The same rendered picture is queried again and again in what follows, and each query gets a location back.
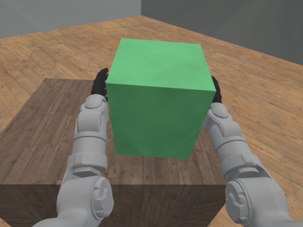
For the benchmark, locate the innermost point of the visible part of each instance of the robot right upper arm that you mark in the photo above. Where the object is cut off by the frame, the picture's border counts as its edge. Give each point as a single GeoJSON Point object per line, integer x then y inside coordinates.
{"type": "Point", "coordinates": [258, 202]}

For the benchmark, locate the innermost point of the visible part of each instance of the left robot forearm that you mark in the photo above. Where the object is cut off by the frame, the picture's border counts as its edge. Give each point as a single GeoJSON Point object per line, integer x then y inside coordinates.
{"type": "Point", "coordinates": [89, 141]}

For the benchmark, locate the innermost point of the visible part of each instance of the left robot hand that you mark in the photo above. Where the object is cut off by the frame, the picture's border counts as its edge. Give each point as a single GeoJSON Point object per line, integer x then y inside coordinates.
{"type": "Point", "coordinates": [100, 84]}

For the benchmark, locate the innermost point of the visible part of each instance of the right robot hand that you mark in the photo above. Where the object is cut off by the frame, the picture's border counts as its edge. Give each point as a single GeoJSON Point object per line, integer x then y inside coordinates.
{"type": "Point", "coordinates": [217, 98]}

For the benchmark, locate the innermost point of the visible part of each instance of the right robot forearm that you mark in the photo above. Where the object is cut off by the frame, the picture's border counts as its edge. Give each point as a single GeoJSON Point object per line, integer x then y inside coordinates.
{"type": "Point", "coordinates": [237, 160]}

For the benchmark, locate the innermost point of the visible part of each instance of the carton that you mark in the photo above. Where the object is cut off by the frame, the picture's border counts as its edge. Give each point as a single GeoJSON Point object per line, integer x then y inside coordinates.
{"type": "Point", "coordinates": [159, 94]}

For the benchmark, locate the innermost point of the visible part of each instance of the pedestal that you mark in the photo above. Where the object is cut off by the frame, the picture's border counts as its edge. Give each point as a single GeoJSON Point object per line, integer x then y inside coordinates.
{"type": "Point", "coordinates": [147, 191]}

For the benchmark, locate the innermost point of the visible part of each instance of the robot left upper arm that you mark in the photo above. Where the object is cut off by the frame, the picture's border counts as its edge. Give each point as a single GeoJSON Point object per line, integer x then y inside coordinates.
{"type": "Point", "coordinates": [82, 202]}

